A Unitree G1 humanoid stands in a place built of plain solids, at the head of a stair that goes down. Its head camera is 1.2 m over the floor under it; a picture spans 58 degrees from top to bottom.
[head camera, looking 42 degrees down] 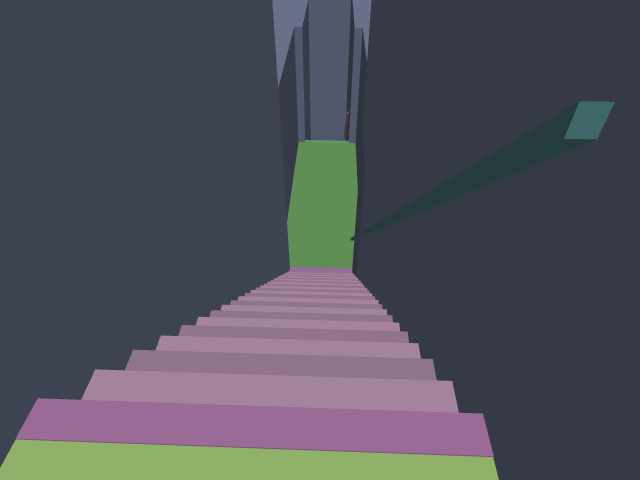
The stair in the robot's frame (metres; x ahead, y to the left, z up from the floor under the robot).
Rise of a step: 0.21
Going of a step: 0.22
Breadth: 1.30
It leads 2 degrees to the right of straight ahead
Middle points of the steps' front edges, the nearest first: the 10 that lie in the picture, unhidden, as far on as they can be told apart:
0.61 0.18 0.00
0.84 0.17 -0.21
1.06 0.17 -0.42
1.29 0.16 -0.63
1.51 0.15 -0.84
1.74 0.14 -1.05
1.96 0.13 -1.26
2.19 0.13 -1.48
2.41 0.12 -1.69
2.63 0.11 -1.90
